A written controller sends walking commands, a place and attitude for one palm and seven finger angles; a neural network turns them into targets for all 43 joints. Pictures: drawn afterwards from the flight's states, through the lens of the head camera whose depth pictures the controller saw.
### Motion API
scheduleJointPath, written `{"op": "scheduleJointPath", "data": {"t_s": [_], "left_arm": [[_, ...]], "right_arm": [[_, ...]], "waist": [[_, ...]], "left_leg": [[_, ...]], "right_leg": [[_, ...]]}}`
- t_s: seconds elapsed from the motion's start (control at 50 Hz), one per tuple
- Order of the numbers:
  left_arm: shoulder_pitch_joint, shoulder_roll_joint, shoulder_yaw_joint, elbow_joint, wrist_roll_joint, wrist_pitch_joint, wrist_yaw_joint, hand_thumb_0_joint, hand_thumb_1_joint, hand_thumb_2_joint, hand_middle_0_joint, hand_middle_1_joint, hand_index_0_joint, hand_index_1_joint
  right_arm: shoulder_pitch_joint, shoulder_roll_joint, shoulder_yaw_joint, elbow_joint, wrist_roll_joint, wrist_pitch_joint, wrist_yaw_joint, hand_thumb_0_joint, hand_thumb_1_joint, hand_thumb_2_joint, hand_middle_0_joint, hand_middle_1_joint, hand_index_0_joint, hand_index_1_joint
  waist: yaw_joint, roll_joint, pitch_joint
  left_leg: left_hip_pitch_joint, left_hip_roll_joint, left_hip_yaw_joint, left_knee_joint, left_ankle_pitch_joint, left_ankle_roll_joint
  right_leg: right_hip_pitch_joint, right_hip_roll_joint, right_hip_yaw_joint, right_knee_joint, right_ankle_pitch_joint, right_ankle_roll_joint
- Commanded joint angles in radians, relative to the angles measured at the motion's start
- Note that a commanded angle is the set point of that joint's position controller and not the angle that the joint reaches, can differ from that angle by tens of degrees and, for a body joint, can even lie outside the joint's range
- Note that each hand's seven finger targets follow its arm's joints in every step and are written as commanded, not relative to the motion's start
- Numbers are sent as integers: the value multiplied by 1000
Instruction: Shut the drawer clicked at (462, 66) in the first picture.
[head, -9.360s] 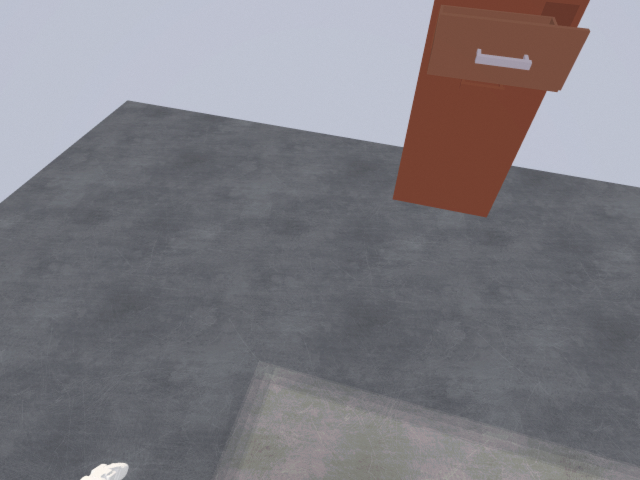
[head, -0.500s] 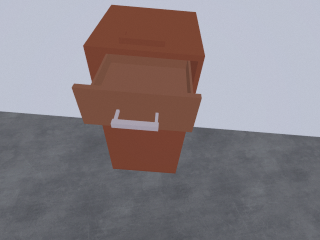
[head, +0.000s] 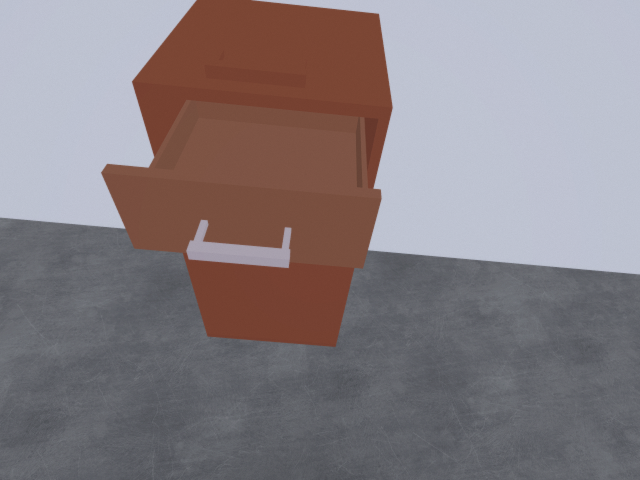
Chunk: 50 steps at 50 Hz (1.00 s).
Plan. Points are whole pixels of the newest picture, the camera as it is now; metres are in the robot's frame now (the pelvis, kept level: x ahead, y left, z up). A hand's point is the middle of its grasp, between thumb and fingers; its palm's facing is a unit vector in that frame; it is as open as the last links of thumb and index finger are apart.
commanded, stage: shuffle to correct the standing spot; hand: left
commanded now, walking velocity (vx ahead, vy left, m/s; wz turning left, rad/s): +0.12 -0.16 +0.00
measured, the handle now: (242, 242) +0.43 +0.15 +0.03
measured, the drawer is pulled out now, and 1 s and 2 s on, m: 0.20 0.20 0.20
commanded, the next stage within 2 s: come to a stop and stand still in 0.04 s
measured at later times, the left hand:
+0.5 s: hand out of the picture +0.09 +0.13 -0.17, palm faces +0.03 -0.98 -0.20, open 7.2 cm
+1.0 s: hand out of the picture +0.04 +0.17 -0.15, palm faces +0.00 -0.97 -0.26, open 7.3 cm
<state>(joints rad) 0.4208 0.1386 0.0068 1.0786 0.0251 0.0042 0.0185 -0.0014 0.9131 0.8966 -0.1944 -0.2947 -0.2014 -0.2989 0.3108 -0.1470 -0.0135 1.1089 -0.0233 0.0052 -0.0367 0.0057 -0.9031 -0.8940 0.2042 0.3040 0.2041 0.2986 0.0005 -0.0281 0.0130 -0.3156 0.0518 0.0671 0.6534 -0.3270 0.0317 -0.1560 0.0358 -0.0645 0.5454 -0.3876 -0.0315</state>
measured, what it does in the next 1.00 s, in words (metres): steps on the spot: right foot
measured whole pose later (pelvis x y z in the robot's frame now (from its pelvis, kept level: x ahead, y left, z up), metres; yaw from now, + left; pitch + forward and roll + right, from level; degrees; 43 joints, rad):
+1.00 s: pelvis +0.02 -0.03 +0.01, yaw -1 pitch -1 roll +1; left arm 0.29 0.19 -0.01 1.02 0.02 0.01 0.02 0.00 0.91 0.90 -0.19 -0.29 -0.20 -0.30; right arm 0.28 -0.20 0.01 1.00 -0.02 0.01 -0.01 0.01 -0.92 -0.89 0.20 0.30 0.20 0.30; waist 0.01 0.03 0.03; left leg -0.20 -0.01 0.10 0.47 -0.26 0.03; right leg -0.27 -0.08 -0.07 0.51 -0.21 0.02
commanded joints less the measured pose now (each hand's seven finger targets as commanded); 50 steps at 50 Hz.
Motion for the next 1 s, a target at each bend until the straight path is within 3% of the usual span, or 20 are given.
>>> {"op": "scheduleJointPath", "data": {"t_s": [0.0,0.02,0.06,0.14,0.18,0.2,0.22,0.24,0.26,0.3,0.36,0.44,0.56,0.58,0.6,0.62,0.66,0.68,0.76,0.98], "left_arm": [[46,76,14,-36,-4,-3,-6,0,900,900,-200,-300,-200,-300],[-6,70,9,-64,-1,-6,-6,0,900,900,-200,-300,-200,-300],[-115,88,24,-113,4,2,-11,0,900,900,-200,-300,-200,-300],[-73,35,31,-115,-5,8,-38,0,900,900,-200,-300,-200,-300],[23,33,27,-66,-5,-3,-30,0,900,900,-200,-300,-200,-300],[53,67,29,-45,-6,-16,-17,0,900,900,-200,-300,-200,-300],[52,130,33,-41,-8,-31,-2,0,900,900,-200,-300,-200,-300],[18,170,32,-50,-14,-32,0,0,900,900,-200,-300,-200,-300],[-42,181,30,-65,-10,-31,0,0,900,900,-200,-300,-200,-300],[-108,163,24,-70,-10,-42,10,0,900,900,-200,-300,-200,-300],[-130,170,29,-82,-15,-32,22,0,900,900,-200,-300,-200,-300],[-141,163,35,-110,-18,-12,23,0,900,900,-200,-300,-200,-300],[-158,160,34,-124,-10,0,20,0,900,900,-200,-300,-200,-300],[-63,184,35,-81,-11,-19,58,0,900,900,-200,-300,-200,-300],[-126,247,40,-134,-10,-28,50,0,900,900,-200,-300,-200,-300],[-170,243,38,-155,-6,-24,42,0,900,900,-200,-300,-200,-300],[-212,203,30,-175,-5,-5,28,0,900,900,-200,-300,-200,-300],[-207,182,25,-178,-5,2,22,0,900,900,-200,-300,-200,-300],[-139,144,10,-156,-5,2,11,0,900,900,-200,-300,-200,-300],[-116,153,-2,-93,-14,-18,5,0,900,900,-200,-300,-200,-300]], "right_arm": [[134,-148,-31,4,-6,-41,-9,0,-900,-900,200,300,200,300],[216,-200,-47,21,-12,-40,-19,0,-900,-900,200,300,200,300],[189,-191,-44,6,-13,-38,-23,0,-900,-900,200,300,200,300],[0,-202,-47,-61,-17,-38,-17,0,-900,-900,200,300,200,300],[-34,-175,-40,-67,-7,-24,-8,0,-900,-900,200,300,200,300],[-18,-126,-27,-65,-1,-23,-2,0,-900,-900,200,300,200,300],[-7,-56,-7,-78,6,-18,5,0,-900,-900,200,300,200,300],[-3,-42,-3,-80,12,-11,9,0,-900,-900,200,300,200,300],[12,-34,-7,-66,11,-5,12,0,-900,-900,200,300,200,300],[18,-41,-5,-45,12,3,9,0,-900,-900,200,300,200,300],[54,-44,-7,-25,24,-3,7,0,-900,-900,200,300,200,300],[-10,-99,-20,-52,17,-4,3,0,-900,-900,200,300,200,300],[-36,-101,-27,-93,15,9,10,0,-900,-900,200,300,200,300],[-106,-148,-38,-167,23,-21,17,0,-900,-900,200,300,200,300],[-44,-95,-32,-188,21,-9,24,0,-900,-900,200,300,200,300],[-45,-90,-24,-193,11,1,28,0,-900,-900,200,300,200,300],[-9,-115,-24,-201,4,-2,32,0,-900,-900,200,300,200,300],[-24,-130,-22,-209,2,-7,32,0,-900,-900,200,300,200,300],[-60,-163,-15,-230,2,-14,29,0,-900,-900,200,300,200,300],[-2,-146,11,-134,7,-26,28,0,-900,-900,200,300,200,300]], "waist": [[-56,233,35],[-90,374,49],[-76,171,114],[2,191,50],[41,142,14],[51,39,9],[38,-168,4],[26,-162,-2],[1,-78,17],[-7,-202,74],[-15,-91,-4],[17,109,-25],[7,-15,-19],[25,79,-83],[-16,33,-130],[-17,8,-101],[-34,77,19],[-21,124,70],[18,55,90],[1,21,43]], "left_leg": [[244,184,-214,-226,296,92],[324,325,-391,-313,441,181],[226,390,-406,-323,521,232],[50,268,-184,-329,291,140],[-32,155,-76,-207,151,61],[-88,79,-25,-122,31,14],[-149,-2,36,-45,-135,-32],[-74,-4,23,15,-215,-33],[-9,-7,11,47,-194,-34],[-15,16,-18,53,-143,-38],[55,6,-2,-172,36,-46],[136,64,-40,-196,509,-20],[109,45,-45,-215,233,-20],[106,58,-7,-49,249,-51],[51,0,-12,-85,-1,-43],[85,-6,4,-132,-26,-42],[75,30,-72,-206,9,-10],[7,65,-122,-272,-16,10],[-90,82,-162,-371,-135,31],[32,47,-103,-356,-4,12]], "right_leg": [[-247,-45,21,153,180,-31],[-396,-8,-40,345,-121,-2],[-463,-81,58,493,-196,-10],[-197,-89,-1,209,-80,7],[10,-40,-67,-23,173,28],[92,-89,2,-118,221,30],[109,-251,203,-206,304,-15],[17,-362,265,-282,325,-73],[-70,-352,236,-277,303,-90],[-80,-329,213,-235,584,-100],[29,-303,135,-84,861,-93],[-7,-201,72,-22,614,-9],[-42,-208,98,-108,392,-14],[7,-262,153,-54,793,-15],[18,-314,192,-80,525,-63],[-43,-296,183,-104,321,-79],[-196,-200,105,-97,-19,-37],[-192,-146,62,-73,-38,-10],[-76,-113,31,-55,74,6],[-70,-153,77,-141,113,8]]}}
